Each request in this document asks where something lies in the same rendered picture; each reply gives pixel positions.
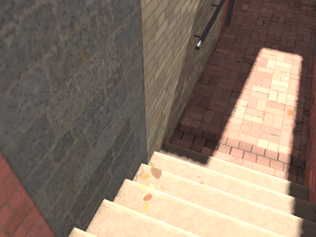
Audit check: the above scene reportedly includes stairs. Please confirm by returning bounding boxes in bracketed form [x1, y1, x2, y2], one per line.
[68, 141, 316, 237]

